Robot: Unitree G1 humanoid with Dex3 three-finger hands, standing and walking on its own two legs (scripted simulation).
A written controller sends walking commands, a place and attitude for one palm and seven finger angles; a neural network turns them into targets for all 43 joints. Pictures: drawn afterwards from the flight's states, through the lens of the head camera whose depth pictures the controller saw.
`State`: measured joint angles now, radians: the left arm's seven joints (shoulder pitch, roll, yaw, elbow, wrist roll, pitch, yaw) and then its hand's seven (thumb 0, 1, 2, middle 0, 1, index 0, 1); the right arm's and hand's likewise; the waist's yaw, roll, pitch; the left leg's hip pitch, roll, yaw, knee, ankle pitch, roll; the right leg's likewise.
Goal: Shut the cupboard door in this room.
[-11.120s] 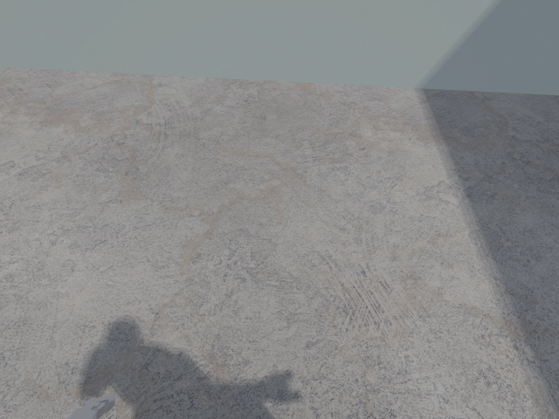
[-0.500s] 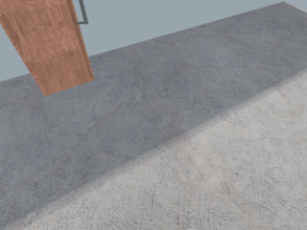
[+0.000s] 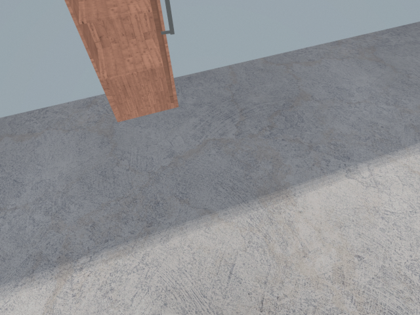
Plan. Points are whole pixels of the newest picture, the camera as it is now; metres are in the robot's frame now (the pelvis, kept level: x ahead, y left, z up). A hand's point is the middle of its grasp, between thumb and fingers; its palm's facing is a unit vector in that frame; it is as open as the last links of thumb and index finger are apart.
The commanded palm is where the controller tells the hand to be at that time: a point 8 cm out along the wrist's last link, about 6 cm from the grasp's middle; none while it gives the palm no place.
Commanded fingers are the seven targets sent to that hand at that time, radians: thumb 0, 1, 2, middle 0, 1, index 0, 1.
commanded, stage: stand and wait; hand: left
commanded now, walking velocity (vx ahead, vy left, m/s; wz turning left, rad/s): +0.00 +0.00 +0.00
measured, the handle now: (164, 15) +1.22 +0.28 +0.04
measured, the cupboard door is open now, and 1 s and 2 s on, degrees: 81 81 81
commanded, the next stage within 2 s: turn or walk to find it in 0.60 s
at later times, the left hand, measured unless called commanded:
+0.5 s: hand out of the picture -0.05 +0.21 -0.18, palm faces +0.02 -0.99 -0.17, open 7.4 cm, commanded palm none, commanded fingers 0.00 0.90 0.90 -0.20 -0.30 -0.20 -0.30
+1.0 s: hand out of the picture -0.04 +0.22 -0.19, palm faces +0.11 -0.97 -0.21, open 7.4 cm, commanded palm none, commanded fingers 0.00 0.90 0.90 -0.20 -0.30 -0.20 -0.30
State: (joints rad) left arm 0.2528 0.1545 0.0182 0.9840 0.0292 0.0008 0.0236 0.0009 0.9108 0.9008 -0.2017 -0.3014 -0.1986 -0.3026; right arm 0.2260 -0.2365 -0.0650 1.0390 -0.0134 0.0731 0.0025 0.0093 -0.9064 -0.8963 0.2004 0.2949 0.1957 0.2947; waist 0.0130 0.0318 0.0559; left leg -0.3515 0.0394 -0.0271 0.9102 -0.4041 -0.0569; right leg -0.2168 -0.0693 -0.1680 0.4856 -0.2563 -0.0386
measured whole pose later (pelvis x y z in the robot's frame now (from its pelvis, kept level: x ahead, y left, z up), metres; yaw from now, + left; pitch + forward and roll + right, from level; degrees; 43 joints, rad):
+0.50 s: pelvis -0.03 +0.04 +0.00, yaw -2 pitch -3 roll +0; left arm 0.29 0.15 -0.02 1.16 0.02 0.01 0.03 0.00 0.91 0.90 -0.20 -0.30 -0.19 -0.30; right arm 0.20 -0.18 -0.02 1.11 0.00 0.00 -0.03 0.00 -0.94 -0.90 0.20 0.30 0.20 0.30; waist 0.03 0.00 0.03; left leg -0.11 0.00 0.08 0.43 -0.26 0.03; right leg -0.18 -0.08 -0.08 0.43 -0.19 0.04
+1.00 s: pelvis -0.05 +0.03 -0.01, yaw +4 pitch +0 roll -1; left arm 0.23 0.16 0.04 1.06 0.02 0.03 0.03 0.00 0.91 0.90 -0.20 -0.30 -0.20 -0.30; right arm 0.31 -0.14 -0.04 1.09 -0.02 0.04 0.00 0.01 -0.90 -0.90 0.20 0.30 0.20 0.30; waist 0.00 0.01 0.05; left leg -0.32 -0.01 -0.01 0.62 -0.30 0.02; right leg -0.32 -0.10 -0.16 0.58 -0.24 0.02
